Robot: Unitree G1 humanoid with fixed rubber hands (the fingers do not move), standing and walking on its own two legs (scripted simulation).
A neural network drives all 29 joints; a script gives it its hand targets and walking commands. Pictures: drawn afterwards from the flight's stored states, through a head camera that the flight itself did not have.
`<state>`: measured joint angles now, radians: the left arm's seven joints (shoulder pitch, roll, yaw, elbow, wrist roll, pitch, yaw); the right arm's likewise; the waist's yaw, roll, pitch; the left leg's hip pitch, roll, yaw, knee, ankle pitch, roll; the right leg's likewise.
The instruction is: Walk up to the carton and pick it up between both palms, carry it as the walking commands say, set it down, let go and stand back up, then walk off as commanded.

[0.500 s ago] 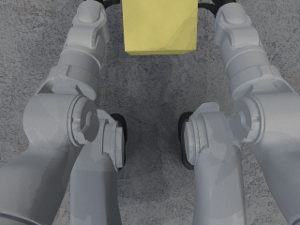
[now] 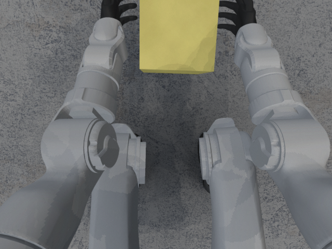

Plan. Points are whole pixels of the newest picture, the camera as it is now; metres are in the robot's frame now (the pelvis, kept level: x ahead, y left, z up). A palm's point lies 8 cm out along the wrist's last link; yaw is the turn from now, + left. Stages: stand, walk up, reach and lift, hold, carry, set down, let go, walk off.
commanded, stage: reach and lift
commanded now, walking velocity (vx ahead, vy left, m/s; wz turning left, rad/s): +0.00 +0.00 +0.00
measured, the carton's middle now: (174, 37) +0.50 -0.02 -0.27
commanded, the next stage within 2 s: none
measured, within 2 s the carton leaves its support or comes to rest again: neither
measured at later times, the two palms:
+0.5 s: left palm (107, 18) +0.51 +0.09 -0.12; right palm (249, 18) +0.50 -0.15 -0.14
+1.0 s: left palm (95, 8) +0.50 +0.09 -0.06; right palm (263, 9) +0.50 -0.15 -0.07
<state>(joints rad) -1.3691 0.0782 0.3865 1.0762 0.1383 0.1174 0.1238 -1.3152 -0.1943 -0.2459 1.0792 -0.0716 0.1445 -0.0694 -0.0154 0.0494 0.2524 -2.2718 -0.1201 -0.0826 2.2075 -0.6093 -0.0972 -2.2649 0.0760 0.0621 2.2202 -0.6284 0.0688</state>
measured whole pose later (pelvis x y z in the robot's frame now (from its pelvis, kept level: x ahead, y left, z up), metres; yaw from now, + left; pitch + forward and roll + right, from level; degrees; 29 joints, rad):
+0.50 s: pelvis -0.01 +0.00 +0.01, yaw +0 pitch +40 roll +0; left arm -1.29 0.00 0.41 0.86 0.15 0.17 0.20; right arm -1.28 -0.12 -0.32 0.91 -0.11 0.22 -0.16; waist -0.01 0.04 0.18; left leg -2.27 -0.14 -0.10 2.13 -0.56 -0.12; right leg -2.28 0.10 0.07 2.14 -0.56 0.08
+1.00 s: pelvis -0.01 +0.00 +0.05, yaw -1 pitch +43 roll +1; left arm -1.18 -0.09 0.45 0.74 0.19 0.22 0.27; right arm -1.19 -0.03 -0.35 0.82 -0.16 0.27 -0.21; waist 0.00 0.03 0.03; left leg -2.21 -0.15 -0.11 2.02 -0.56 -0.12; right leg -2.22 0.13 0.09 2.03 -0.56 0.09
